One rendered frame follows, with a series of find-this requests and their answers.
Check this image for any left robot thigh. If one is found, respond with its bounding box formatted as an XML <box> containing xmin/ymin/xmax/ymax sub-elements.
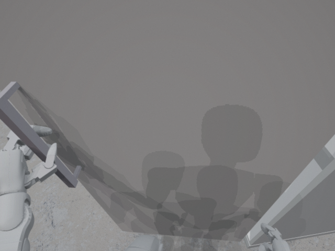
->
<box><xmin>124</xmin><ymin>235</ymin><xmax>163</xmax><ymax>251</ymax></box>

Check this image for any left robot forearm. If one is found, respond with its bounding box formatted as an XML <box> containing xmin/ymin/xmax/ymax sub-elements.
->
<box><xmin>0</xmin><ymin>192</ymin><xmax>35</xmax><ymax>251</ymax></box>

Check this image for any robot left hand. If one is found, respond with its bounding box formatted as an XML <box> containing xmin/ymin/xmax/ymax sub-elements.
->
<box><xmin>0</xmin><ymin>125</ymin><xmax>57</xmax><ymax>196</ymax></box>

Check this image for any robot right hand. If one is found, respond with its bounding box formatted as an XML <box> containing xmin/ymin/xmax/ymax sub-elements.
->
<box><xmin>258</xmin><ymin>223</ymin><xmax>291</xmax><ymax>251</ymax></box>

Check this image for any handle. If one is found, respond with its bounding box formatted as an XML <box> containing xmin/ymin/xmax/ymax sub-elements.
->
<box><xmin>0</xmin><ymin>82</ymin><xmax>82</xmax><ymax>188</ymax></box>

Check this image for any fridge door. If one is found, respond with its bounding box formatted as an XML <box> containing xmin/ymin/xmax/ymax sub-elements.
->
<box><xmin>0</xmin><ymin>0</ymin><xmax>335</xmax><ymax>242</ymax></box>

